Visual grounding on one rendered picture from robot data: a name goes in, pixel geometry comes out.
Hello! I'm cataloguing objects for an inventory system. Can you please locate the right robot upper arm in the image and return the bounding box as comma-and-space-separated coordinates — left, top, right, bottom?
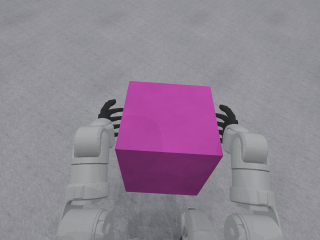
224, 213, 284, 240

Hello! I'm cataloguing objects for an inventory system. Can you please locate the robot right thigh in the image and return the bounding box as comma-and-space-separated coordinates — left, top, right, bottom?
180, 210, 221, 240

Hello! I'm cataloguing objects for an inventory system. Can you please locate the carton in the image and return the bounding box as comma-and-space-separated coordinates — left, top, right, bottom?
115, 81, 223, 196

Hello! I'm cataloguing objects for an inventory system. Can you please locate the right robot forearm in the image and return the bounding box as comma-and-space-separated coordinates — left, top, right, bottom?
222, 124, 284, 240

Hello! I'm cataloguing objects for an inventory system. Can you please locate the robot left hand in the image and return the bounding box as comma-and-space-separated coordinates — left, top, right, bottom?
98, 99, 124, 137

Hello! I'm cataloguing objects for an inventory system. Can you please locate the left robot forearm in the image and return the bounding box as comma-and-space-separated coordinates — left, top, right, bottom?
55, 118, 115, 240

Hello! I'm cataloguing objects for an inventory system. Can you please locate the left robot upper arm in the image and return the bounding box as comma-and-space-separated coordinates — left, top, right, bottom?
56, 208, 114, 240

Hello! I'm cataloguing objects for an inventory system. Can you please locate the robot right hand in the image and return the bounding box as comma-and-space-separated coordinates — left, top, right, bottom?
215, 104, 238, 143

